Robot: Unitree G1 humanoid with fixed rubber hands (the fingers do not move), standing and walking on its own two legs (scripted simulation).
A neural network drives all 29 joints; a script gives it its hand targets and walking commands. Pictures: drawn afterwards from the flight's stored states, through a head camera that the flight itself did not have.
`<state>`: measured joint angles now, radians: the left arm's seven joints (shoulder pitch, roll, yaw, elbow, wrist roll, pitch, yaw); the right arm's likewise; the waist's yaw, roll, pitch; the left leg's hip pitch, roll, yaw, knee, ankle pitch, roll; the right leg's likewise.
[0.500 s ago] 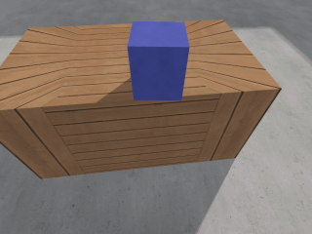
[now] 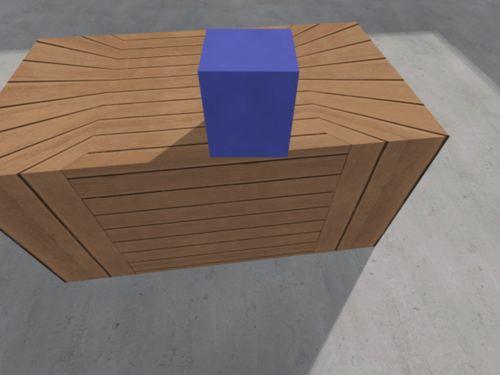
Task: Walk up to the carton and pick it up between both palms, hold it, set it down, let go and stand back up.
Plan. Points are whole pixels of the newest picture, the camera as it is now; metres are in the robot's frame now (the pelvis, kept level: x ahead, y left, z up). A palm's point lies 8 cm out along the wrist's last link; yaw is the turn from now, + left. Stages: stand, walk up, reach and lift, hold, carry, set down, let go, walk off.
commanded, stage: stand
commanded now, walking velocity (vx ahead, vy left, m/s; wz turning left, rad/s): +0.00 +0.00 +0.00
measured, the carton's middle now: (248, 95) +0.74 +0.03 +0.02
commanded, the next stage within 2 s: walk up in 1.14 s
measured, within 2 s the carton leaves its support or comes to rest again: neither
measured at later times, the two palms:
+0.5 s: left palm out of the picture -0.01 +0.19 -0.15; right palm out of the picture -0.02 -0.20 -0.15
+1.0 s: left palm out of the picture -0.01 +0.18 -0.15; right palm out of the picture -0.02 -0.21 -0.15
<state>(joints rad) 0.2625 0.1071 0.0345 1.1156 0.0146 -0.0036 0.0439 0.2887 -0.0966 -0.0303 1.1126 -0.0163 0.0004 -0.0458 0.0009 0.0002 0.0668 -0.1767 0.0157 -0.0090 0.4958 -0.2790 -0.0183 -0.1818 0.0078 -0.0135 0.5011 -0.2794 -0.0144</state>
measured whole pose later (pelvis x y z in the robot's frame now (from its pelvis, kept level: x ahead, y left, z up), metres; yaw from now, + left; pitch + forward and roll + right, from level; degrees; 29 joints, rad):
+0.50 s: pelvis +0.00 -0.01 +0.00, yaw +0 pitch -3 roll +0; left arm 0.27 0.09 0.02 1.16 0.01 -0.01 0.05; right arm 0.28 -0.09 -0.02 1.17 -0.02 0.01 -0.05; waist 0.00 0.00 0.07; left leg -0.15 0.02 -0.01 0.47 -0.27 -0.03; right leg -0.16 0.02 -0.02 0.48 -0.27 -0.02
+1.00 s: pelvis +0.01 -0.01 +0.00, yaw +0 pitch -2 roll +0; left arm 0.29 0.09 0.02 1.15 0.01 -0.01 0.05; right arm 0.29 -0.08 -0.01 1.18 -0.01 0.00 -0.05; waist 0.00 0.01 0.06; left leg -0.15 0.04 -0.02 0.45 -0.27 -0.04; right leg -0.15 0.03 -0.02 0.46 -0.27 -0.04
